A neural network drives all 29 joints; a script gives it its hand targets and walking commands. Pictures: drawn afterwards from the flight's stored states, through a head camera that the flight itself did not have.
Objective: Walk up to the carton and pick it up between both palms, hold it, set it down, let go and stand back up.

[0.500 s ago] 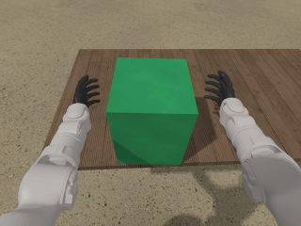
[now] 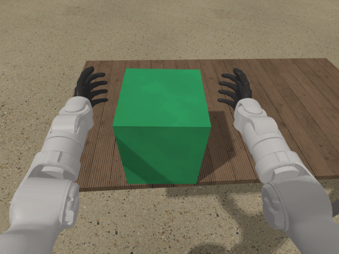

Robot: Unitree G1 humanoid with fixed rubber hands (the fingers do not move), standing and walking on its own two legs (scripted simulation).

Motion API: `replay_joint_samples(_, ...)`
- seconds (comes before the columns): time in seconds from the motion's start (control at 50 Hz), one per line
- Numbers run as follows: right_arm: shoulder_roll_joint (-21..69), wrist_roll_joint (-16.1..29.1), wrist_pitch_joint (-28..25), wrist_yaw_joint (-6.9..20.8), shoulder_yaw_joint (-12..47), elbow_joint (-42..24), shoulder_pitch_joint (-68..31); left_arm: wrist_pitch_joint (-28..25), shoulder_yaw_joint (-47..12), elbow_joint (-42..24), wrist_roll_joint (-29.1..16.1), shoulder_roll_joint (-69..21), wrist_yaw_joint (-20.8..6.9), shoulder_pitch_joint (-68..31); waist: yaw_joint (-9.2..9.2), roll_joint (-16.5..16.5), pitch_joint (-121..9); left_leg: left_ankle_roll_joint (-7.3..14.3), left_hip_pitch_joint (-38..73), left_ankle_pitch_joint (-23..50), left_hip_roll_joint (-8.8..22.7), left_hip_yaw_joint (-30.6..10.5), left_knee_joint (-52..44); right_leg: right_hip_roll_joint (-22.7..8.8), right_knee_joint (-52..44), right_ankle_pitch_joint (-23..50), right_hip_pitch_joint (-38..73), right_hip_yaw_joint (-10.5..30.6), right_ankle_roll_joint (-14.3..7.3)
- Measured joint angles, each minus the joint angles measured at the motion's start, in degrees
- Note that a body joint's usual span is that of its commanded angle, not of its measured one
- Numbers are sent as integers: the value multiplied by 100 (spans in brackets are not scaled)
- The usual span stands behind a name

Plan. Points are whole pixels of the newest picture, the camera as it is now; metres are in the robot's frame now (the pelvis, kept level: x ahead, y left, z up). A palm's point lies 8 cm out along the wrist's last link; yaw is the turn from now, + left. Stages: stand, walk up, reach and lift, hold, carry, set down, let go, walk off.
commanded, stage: set down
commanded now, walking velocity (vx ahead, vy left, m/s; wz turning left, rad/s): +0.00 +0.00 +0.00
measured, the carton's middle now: (162, 128) +0.45 +0.05 +0.04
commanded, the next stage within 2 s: none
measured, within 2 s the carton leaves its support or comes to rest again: neither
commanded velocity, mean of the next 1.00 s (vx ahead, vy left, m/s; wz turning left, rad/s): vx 0.00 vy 0.00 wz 0.00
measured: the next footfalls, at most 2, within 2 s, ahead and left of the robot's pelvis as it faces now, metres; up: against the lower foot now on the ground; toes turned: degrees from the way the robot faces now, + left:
none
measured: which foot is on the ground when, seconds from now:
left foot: down 0.00-1.00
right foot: down 0.00-1.00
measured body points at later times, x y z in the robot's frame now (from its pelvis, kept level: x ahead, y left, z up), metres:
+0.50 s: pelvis +0.01 +0.01 +0.01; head +0.01 +0.03 +0.46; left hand +0.41 +0.24 +0.15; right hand +0.43 -0.16 +0.14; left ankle +0.00 +0.14 -0.74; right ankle +0.04 -0.11 -0.74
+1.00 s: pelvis +0.00 +0.01 +0.00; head +0.01 +0.02 +0.45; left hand +0.34 +0.24 +0.07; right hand +0.35 -0.17 +0.06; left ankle +0.00 +0.14 -0.74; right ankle +0.04 -0.11 -0.74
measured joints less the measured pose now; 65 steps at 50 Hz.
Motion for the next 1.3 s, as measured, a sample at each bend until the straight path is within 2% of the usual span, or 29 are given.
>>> replay_joint_samples(0.06, -73, 77, 224, 22, -48, 169, -185, 227, -65, 117, -61, 65, 26, -178, 26, -26, 77, 10, 94, -23, -1, 15, -2, -1, -6, -14, 89, 14, 3)
replay_joint_samples(0.14, -124, 208, 171, 7, 120, -44, 0, 336, 149, -357, 221, -9, -72, 90, 57, -34, 205, 16, 379, -16, 13, 52, -126, 16, -175, 29, 383, 49, 20)
replay_joint_samples(0.18, -111, 267, 136, 15, 182, -264, 232, 485, 247, -798, 367, -65, -137, 415, 56, -15, 264, 19, 568, -9, 14, 64, -215, 18, -287, 49, 580, 60, 32)
replay_joint_samples(0.28, -213, 296, 314, 56, 122, -565, 508, 926, 284, -1318, 355, -59, -83, 745, 93, 42, 442, 38, 812, -52, 22, 85, -226, 28, -373, 55, 852, 78, 46)
replay_joint_samples(0.42, -333, 404, 389, 137, 248, -1021, 843, 971, 433, -1832, 288, 39, -107, 999, 84, -37, 554, 58, 929, -41, 17, 141, -257, 24, -341, 50, 918, 133, 48)
replay_joint_samples(0.5, -286, 397, 312, 190, 244, -1313, 1199, 1145, 534, -2389, 495, -94, -161, 1416, 65, -16, 639, 50, 1132, -27, 22, 149, -330, 30, -439, 75, 1133, 140, 46)
replay_joint_samples(0.58, -247, 327, 343, 178, 239, -1598, 1571, 1266, 556, -2654, 527, -228, -240, 1809, 76, 34, 709, 72, 1256, -49, 18, 174, -329, 27, -422, 58, 1238, 164, 54)
replay_joint_samples(0.66, -125, 193, 129, 162, 261, -2169, 2165, 1037, 638, -3012, 568, -347, -268, 2348, 86, 6, 758, 87, 1343, -22, -1, 210, -392, 9, -364, 30, 1258, 199, 64)
replay_joint_samples(0.86, 128, -122, -214, 227, 102, -2828, 3230, 685, 584, -3684, 505, -503, -228, 3312, 148, -55, 955, 79, 1322, -10, -27, 225, -333, -17, -209, -8, 1189, 216, 57)
replay_joint_samples(0.96, 197, -298, -372, 335, -9, -2879, 3487, 383, 475, -3628, 465, -554, -165, 3487, 164, 19, 945, 97, 1231, -31, -49, 232, -260, -38, -114, -39, 1087, 225, 60)
replay_joint_samples(1.08, 201, -395, -564, 393, 93, -3155, 3917, 216, 391, -3704, 475, -652, -232, 3852, 148, 111, 886, 120, 1321, -48, -63, 259, -301, -50, -105, -74, 1145, 252, 80)
replay_joint_samples(1.3, 297, -489, -1174, 460, 209, -3104, 4793, -532, 322, -3606, 600, -797, -293, 4704, 164, 13, 943, 108, 1598, -97, -41, 271, -398, -28, -172, -135, 1403, 261, 69)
